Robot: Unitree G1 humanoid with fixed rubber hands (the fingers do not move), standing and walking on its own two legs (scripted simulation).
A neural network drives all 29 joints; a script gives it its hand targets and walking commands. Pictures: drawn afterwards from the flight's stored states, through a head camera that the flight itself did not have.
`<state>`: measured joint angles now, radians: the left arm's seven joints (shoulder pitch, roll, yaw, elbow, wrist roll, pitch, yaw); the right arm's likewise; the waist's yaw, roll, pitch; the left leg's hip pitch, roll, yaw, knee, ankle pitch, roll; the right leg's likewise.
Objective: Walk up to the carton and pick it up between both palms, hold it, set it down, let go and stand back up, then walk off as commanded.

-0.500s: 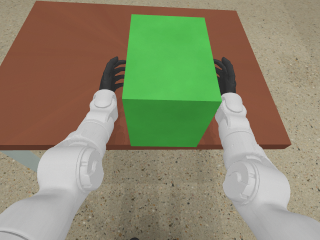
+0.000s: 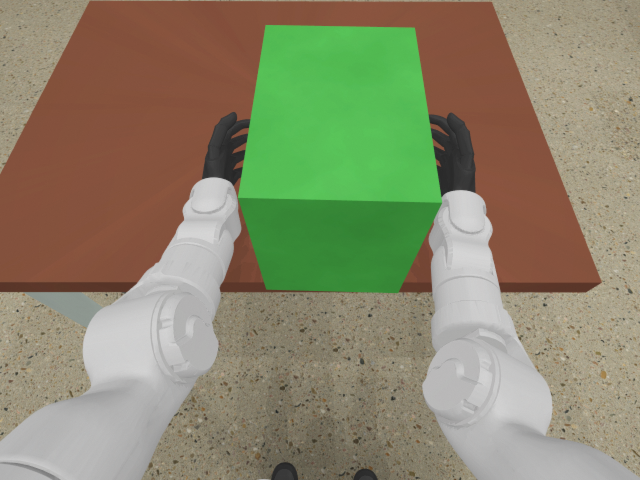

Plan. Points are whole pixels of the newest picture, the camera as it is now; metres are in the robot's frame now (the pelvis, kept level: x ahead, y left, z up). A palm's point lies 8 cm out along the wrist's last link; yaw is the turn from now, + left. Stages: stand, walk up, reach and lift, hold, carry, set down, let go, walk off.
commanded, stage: reach and lift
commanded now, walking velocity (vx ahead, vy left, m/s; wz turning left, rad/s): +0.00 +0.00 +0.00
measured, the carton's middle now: (335, 167) +0.52 +0.02 +0.03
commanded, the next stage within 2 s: none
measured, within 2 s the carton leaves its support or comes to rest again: leaves its support in 1.48 s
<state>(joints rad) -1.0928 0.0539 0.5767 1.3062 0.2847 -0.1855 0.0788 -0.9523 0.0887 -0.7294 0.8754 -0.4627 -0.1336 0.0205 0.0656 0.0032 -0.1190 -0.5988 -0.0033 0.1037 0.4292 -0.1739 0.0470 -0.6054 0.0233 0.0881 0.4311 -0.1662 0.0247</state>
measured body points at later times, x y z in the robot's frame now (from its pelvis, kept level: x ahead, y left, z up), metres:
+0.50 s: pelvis +0.00 +0.00 +0.00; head +0.11 +0.01 +0.44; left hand +0.47 +0.17 +0.06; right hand +0.48 -0.12 +0.08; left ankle +0.00 +0.09 -0.73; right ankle +0.00 -0.13 -0.73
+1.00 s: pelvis -0.01 -0.01 +0.00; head +0.10 -0.01 +0.44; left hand +0.46 +0.17 +0.06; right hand +0.47 -0.12 +0.08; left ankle +0.00 +0.09 -0.73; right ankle +0.00 -0.13 -0.73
